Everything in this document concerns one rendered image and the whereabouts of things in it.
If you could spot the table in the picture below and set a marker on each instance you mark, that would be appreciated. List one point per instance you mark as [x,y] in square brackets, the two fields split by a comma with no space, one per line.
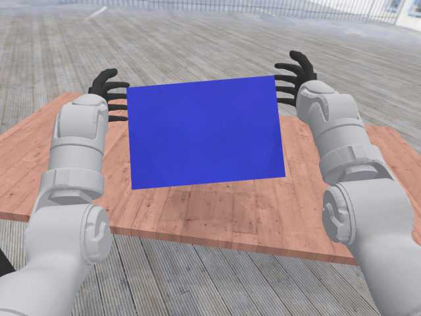
[276,216]

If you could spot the right robot hand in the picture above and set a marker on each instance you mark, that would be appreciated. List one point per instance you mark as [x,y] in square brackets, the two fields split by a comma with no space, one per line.
[304,74]

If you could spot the robot right forearm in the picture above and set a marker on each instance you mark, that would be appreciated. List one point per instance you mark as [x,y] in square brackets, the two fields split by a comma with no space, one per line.
[345,151]

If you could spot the left robot upper arm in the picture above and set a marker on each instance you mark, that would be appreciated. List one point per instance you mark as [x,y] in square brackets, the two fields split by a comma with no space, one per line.
[62,244]

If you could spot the left robot hand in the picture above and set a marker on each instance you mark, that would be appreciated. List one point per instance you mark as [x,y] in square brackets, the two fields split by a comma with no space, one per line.
[101,87]

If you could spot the carton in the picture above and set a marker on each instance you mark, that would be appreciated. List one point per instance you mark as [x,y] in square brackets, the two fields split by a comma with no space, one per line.
[204,132]

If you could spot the right robot upper arm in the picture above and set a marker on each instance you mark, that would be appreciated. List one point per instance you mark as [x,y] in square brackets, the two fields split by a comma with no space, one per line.
[373,219]

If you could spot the robot left forearm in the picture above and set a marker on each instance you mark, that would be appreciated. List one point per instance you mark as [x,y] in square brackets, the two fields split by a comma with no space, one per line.
[76,155]

